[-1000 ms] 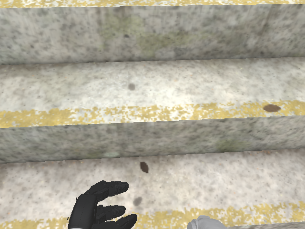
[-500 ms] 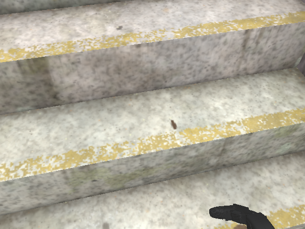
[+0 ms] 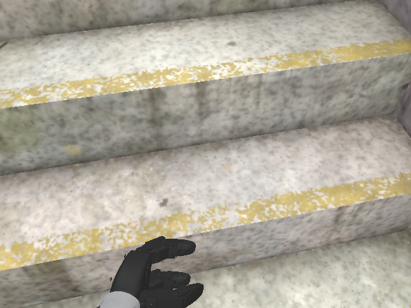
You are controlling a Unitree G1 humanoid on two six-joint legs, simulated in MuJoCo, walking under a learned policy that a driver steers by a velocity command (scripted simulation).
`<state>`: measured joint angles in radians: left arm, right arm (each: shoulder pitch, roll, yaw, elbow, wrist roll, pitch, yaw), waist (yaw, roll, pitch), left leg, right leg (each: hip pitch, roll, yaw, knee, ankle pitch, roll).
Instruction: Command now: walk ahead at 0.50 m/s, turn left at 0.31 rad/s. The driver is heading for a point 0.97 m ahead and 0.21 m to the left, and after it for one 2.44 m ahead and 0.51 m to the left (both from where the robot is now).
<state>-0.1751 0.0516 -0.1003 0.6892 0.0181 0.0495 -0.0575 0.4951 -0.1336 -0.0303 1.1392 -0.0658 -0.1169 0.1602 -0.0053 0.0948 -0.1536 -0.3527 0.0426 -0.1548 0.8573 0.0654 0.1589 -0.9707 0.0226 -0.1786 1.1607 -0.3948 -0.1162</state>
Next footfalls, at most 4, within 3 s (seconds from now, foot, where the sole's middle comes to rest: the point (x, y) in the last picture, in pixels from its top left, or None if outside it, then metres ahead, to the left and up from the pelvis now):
0.36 left None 0.32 0.14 -0.46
0.80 right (224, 183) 0.60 -0.01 -0.26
1.36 left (97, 61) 0.79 0.27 -0.06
1.86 right None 1.04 0.13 0.14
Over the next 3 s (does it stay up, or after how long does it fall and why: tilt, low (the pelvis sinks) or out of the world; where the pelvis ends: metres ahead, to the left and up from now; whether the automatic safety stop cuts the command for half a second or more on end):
stays up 0.99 0.24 0.90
